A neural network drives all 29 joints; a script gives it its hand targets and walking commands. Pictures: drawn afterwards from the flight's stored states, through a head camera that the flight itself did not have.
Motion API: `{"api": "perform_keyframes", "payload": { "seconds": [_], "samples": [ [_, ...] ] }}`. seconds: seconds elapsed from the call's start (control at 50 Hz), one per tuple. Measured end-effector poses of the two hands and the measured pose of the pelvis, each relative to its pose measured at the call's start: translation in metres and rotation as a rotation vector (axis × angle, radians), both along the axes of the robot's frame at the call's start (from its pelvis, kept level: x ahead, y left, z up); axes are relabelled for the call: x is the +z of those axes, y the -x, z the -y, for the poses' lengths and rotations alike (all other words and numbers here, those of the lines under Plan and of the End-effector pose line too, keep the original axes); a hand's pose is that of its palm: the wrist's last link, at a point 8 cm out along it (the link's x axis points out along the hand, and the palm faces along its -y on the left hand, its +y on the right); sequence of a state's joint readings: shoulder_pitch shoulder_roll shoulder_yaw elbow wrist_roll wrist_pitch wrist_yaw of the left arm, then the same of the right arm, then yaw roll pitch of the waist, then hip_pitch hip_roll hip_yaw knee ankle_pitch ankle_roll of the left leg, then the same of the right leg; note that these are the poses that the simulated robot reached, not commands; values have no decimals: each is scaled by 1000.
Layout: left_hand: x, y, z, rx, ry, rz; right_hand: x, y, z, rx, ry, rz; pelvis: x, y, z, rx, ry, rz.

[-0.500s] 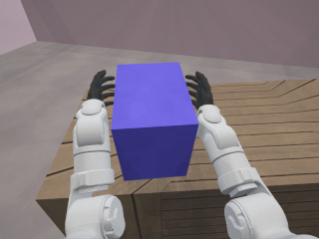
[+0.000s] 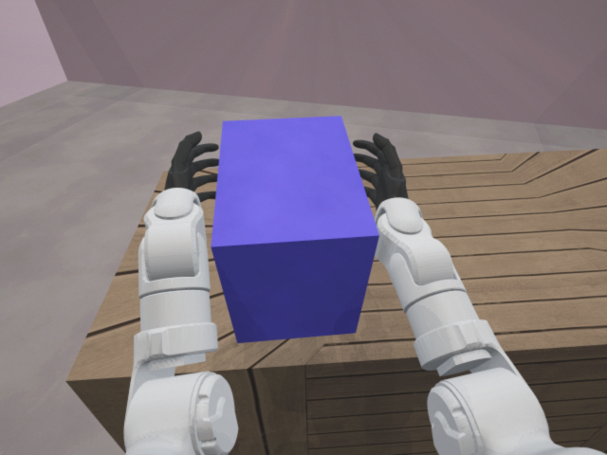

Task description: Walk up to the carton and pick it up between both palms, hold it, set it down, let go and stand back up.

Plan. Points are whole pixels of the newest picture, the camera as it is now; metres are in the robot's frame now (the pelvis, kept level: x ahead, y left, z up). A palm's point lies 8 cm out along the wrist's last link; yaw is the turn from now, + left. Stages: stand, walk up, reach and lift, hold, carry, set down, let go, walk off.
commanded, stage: hold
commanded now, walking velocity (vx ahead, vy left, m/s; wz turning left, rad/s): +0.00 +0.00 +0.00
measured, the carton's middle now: (289, 228) +0.37 +0.01 +0.16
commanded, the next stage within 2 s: none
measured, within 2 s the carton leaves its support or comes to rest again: neither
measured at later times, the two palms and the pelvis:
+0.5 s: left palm (186, 196) +0.38 +0.14 +0.22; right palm (386, 199) +0.37 -0.12 +0.20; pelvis +0.01 +0.00 +0.00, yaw +0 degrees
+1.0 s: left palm (183, 203) +0.36 +0.14 +0.23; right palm (389, 204) +0.35 -0.12 +0.21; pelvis +0.00 +0.00 +0.00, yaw +0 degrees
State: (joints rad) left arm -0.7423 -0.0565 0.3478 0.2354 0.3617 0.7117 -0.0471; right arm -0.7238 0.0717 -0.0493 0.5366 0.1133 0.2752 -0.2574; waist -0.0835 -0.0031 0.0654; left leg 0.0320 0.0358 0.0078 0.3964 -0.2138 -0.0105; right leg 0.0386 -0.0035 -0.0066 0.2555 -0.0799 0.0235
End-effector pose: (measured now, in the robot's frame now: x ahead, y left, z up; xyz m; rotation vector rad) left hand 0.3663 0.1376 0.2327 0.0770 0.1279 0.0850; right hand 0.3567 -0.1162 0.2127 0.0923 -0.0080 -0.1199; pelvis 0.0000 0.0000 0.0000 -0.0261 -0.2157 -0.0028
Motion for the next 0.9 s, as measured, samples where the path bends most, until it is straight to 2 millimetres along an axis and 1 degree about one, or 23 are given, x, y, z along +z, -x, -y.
{"api": "perform_keyframes", "payload": {
  "seconds": [0.1,0.26,0.58,0.72,0.9],
  "samples": [
    [0,1,0,-1,-1,-1,0,1,0,0,-1,0,0,1,0,0,0,1],
    [-5,-3,0,1,-10,-19,-8,-4,0,3,-15,-16,0,-1,1,0,-1,-2],
    [-9,-10,0,-3,-6,-24,-9,-10,0,1,-8,-18,1,-6,1,1,-2,-8],
    [-10,-3,-1,-1,-7,-21,-6,-4,-1,6,16,-12,0,-4,1,1,-1,5],
    [-5,8,0,0,-7,-4,-2,6,1,6,-1,6,0,4,2,1,-3,16]
  ]
}}
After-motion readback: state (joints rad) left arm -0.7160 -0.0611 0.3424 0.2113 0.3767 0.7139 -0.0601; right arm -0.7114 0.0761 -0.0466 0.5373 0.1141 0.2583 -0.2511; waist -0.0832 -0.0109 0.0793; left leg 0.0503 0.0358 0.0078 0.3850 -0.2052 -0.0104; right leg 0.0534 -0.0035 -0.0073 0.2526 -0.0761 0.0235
